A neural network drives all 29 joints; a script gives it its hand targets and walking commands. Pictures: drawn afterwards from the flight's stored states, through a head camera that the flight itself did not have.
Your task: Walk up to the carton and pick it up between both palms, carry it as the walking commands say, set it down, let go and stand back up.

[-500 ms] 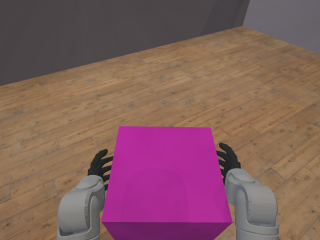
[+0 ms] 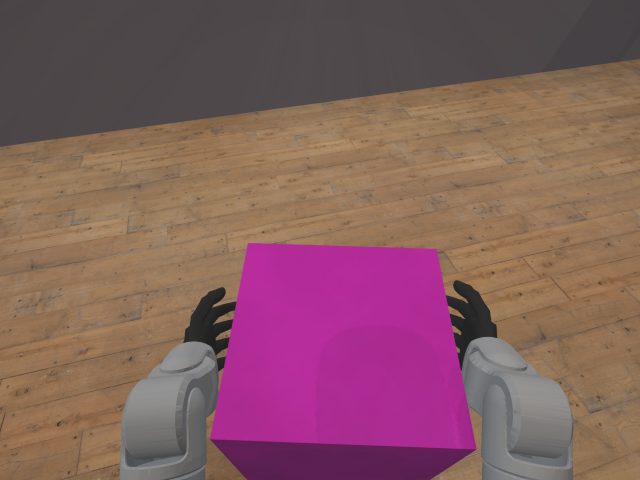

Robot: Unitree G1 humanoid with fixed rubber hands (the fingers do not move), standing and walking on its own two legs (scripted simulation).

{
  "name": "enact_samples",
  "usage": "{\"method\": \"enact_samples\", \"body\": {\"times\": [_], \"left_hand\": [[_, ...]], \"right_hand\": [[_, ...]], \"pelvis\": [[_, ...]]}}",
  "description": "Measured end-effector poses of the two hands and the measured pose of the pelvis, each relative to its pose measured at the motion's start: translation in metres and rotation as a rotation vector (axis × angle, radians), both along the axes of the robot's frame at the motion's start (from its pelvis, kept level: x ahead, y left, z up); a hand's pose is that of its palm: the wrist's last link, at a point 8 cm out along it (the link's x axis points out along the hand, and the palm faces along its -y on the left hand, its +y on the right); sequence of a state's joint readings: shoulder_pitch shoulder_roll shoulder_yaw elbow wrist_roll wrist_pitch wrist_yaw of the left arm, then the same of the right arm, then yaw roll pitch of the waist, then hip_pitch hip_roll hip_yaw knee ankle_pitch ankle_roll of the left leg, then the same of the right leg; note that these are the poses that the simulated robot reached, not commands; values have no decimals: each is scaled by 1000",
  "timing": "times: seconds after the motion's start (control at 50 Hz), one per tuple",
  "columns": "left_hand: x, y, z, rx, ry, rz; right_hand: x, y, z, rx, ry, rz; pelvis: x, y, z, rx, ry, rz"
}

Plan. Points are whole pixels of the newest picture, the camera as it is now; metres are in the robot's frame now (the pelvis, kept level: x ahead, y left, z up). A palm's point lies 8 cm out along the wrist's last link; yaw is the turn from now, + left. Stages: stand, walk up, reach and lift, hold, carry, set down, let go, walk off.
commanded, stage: carry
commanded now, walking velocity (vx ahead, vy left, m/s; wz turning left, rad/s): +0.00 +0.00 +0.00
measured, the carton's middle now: (336, 375) +0.27 -0.02 +0.03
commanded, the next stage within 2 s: none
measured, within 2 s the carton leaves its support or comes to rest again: neither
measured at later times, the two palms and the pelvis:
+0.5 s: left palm (113, 394) +0.22 +0.21 +0.10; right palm (414, 373) +0.23 -0.09 +0.10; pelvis -0.03 +0.05 +0.01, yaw +3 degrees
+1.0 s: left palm (93, 423) +0.20 +0.22 +0.10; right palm (404, 377) +0.23 -0.08 +0.11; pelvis -0.05 +0.05 +0.01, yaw +3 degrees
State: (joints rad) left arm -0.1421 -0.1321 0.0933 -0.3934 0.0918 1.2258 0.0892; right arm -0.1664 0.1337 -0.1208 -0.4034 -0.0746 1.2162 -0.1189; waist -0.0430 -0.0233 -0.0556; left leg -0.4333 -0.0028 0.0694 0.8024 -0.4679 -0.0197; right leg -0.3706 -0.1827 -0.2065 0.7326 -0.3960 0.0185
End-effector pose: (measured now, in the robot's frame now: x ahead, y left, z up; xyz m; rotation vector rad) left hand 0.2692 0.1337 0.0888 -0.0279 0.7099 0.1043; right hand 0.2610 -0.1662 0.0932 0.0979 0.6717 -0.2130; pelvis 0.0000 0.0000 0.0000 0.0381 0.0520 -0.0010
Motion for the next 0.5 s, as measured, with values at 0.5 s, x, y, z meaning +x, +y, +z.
{"method": "enact_samples", "body": {"times": [0.5], "left_hand": [[-48,75,14,-6,17,86]], "right_hand": [[-28,75,9,-8,17,86]], "pelvis": [[-29,53,9,-30,-47,51]]}}
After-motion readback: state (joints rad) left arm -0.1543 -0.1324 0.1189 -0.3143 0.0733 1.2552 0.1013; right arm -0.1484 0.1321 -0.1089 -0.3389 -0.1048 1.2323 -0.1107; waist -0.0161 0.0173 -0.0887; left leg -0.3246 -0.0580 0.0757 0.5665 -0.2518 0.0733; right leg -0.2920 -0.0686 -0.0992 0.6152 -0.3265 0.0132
